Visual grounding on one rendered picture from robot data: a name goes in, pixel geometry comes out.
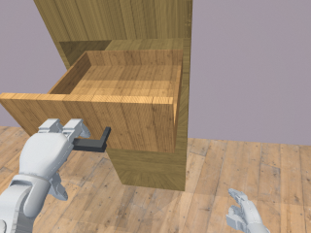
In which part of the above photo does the cabinet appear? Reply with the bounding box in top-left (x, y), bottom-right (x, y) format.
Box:
top-left (33, 0), bottom-right (193, 191)

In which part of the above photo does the handle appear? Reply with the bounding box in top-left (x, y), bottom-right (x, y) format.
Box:
top-left (72, 126), bottom-right (112, 152)

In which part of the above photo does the robot right forearm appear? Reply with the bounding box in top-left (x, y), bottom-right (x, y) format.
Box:
top-left (246, 222), bottom-right (270, 233)

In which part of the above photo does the robot left hand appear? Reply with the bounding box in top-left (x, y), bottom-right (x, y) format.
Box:
top-left (18, 118), bottom-right (90, 201)

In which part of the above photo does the robot right hand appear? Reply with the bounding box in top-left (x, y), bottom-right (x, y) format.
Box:
top-left (225, 188), bottom-right (263, 233)

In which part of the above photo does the robot left forearm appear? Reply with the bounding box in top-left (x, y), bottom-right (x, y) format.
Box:
top-left (0, 173), bottom-right (52, 233)

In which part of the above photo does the drawer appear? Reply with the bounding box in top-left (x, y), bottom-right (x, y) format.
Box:
top-left (0, 49), bottom-right (184, 153)

